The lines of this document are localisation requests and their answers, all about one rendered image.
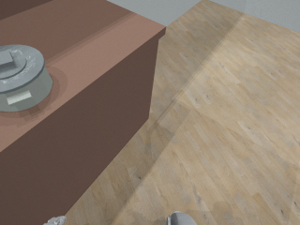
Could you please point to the robot left hand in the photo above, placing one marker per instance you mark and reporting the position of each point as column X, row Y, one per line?
column 56, row 220

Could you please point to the right robot thigh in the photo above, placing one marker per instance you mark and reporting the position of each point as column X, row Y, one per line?
column 179, row 218

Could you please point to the knob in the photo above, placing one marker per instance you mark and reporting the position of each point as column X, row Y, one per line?
column 6, row 59

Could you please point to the table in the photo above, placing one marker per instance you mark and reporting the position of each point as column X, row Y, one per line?
column 102, row 60

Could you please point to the pot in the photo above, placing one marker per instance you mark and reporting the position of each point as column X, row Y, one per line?
column 28, row 96

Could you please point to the lid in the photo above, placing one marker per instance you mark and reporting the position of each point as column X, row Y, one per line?
column 29, row 64

